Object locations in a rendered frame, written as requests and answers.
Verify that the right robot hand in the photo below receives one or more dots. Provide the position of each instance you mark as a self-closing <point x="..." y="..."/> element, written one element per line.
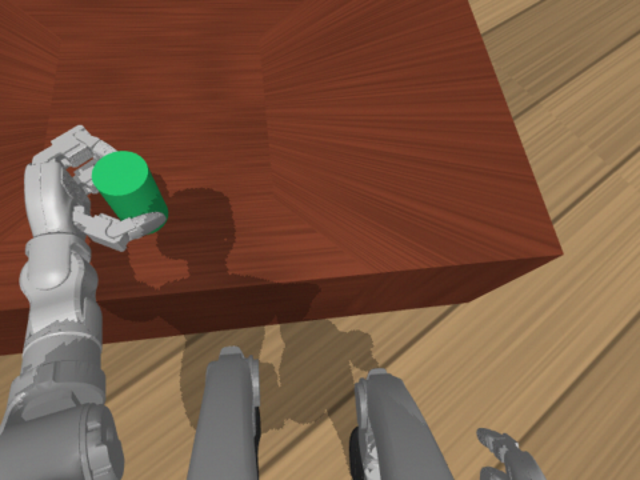
<point x="519" y="465"/>

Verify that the can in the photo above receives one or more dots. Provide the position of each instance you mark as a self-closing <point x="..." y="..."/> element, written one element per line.
<point x="126" y="183"/>

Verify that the left robot hand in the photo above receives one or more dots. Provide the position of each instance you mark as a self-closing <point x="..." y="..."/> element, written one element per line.
<point x="57" y="202"/>

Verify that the left robot arm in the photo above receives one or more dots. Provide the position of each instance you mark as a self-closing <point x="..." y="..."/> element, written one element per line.
<point x="56" y="426"/>

